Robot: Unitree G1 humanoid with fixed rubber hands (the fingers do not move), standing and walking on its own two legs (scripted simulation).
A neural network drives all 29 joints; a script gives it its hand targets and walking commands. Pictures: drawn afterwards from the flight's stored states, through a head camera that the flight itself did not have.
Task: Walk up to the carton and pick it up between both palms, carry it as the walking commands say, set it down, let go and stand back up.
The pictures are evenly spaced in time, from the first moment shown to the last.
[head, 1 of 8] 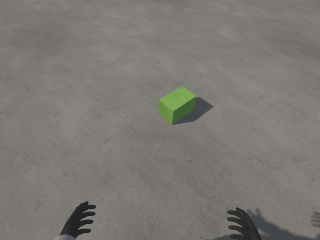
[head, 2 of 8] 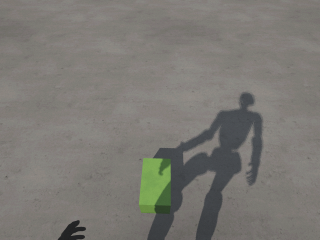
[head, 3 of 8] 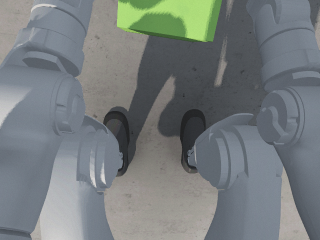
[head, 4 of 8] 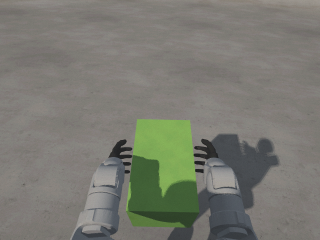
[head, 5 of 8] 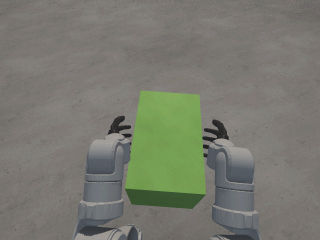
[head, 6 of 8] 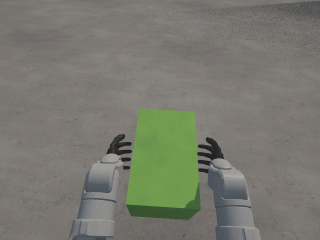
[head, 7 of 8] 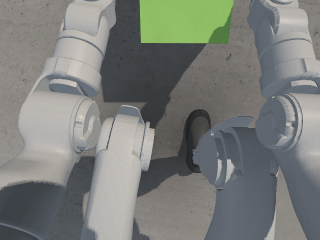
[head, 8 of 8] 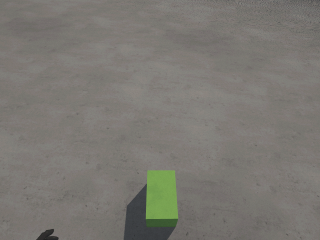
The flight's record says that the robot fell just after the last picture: no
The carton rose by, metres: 0.69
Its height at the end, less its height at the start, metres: +0.00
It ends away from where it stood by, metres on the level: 0.73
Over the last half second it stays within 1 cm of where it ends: yes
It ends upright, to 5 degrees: yes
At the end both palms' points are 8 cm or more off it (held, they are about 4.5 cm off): yes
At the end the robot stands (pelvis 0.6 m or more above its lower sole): yes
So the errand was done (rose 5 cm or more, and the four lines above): yes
